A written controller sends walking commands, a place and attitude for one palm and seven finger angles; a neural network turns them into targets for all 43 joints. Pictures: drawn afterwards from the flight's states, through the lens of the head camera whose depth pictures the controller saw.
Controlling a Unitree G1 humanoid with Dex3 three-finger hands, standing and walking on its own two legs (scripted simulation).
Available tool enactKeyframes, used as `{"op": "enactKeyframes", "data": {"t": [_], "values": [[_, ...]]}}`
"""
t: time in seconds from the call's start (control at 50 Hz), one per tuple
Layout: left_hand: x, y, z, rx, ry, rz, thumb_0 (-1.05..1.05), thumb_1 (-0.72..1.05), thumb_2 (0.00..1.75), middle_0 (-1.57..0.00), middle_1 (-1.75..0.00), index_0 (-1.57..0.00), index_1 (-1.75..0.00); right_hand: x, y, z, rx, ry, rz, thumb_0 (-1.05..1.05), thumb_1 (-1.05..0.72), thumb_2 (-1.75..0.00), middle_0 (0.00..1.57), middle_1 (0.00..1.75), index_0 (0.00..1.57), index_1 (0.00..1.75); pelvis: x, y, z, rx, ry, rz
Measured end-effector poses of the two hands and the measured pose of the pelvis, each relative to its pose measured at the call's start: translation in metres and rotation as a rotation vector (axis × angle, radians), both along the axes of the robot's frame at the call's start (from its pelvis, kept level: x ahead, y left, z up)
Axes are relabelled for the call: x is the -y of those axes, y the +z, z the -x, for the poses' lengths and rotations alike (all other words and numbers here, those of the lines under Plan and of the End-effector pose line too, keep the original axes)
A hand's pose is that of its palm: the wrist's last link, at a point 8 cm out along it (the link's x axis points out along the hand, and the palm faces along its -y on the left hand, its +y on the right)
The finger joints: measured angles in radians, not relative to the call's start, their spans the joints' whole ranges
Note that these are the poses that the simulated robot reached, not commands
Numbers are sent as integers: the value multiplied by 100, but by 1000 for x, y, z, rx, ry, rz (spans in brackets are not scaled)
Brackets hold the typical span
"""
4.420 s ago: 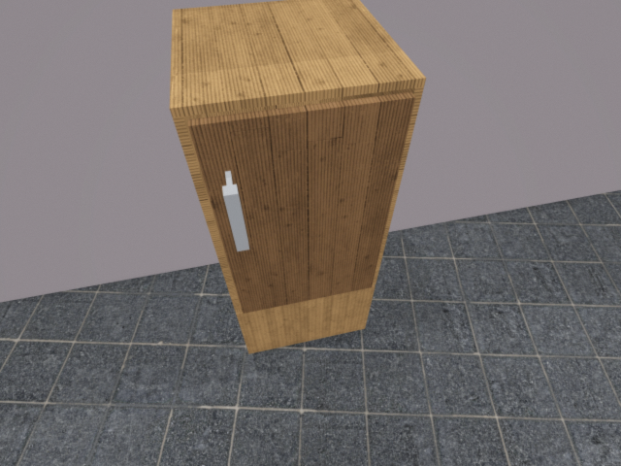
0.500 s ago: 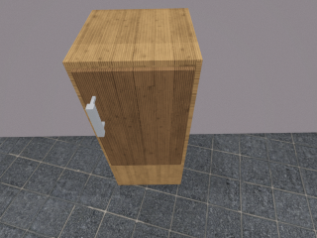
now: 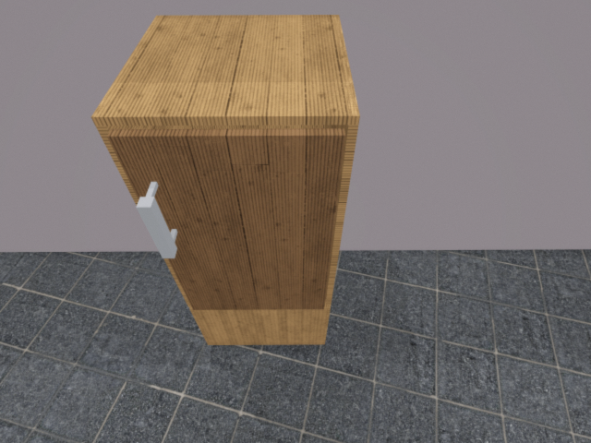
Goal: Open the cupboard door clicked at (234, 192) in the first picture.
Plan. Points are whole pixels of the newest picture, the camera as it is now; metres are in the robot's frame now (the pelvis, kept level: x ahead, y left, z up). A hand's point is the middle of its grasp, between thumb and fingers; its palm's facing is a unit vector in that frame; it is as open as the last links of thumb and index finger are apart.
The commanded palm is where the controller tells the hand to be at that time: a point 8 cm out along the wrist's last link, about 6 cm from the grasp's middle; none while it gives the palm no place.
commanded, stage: come to a stop and stand still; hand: left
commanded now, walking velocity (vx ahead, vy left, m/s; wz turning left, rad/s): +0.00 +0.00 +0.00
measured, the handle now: (161, 221) +0.48 +0.28 -0.03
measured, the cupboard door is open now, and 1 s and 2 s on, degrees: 0 0 0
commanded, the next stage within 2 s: look again from close up in 0.44 s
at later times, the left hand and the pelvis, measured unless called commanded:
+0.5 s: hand out of the picture +0.01 +0.16 -0.17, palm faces +0.02 -0.98 -0.20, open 7.3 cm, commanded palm none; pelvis +0.01 -0.02 +0.00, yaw +1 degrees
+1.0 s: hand out of the picture +0.00 +0.15 -0.17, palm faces +0.04 -0.98 -0.19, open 7.3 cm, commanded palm none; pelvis +0.01 -0.02 +0.00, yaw +1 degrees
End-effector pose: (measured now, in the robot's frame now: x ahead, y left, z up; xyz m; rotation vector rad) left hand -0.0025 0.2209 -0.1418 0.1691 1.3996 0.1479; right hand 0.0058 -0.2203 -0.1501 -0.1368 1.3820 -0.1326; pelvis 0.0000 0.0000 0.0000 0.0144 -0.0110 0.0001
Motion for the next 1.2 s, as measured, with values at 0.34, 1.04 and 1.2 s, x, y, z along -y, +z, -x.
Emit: {"op": "enactKeyframes", "data": {"t": [0.34,1.04,1.2], "values": [[11,1,-6,12,11,-6,1,92,90,-20,-30,-20,-30,9,0,0,-20,-1,-5,0,-92,-90,20,30,20,30,13,1,-6,1,6,0],[23,0,6,-8,39,13,1,92,90,-20,-30,-20,-30,13,2,3,-34,9,-2,0,-92,-90,20,30,20,30,19,2,-5,0,17,1],[23,-1,7,-6,40,14,1,92,90,-20,-30,-20,-30,13,2,4,-34,4,-2,0,-92,-90,20,30,20,30,19,2,-4,0,16,1]]}}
